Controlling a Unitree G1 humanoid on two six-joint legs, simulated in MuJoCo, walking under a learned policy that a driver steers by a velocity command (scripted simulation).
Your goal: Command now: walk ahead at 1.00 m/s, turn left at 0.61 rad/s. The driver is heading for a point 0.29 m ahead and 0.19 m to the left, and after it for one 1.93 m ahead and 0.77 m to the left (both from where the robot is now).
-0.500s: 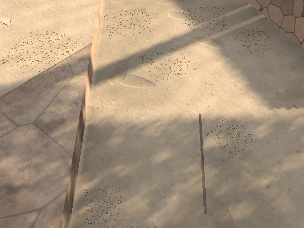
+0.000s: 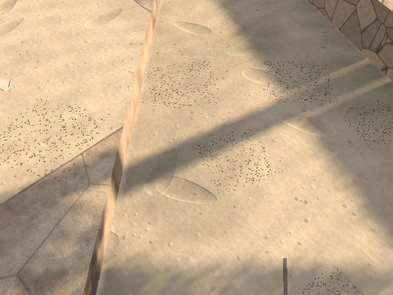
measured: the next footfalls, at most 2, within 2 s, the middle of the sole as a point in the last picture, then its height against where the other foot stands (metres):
left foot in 0.18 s outside the picture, level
right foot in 0.62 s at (215, 263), level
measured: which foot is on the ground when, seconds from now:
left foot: up 0.00-0.16, down 0.18-0.60, up 0.62-1.00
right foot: down 0.00-0.18, up 0.20-0.60, down 0.62-1.00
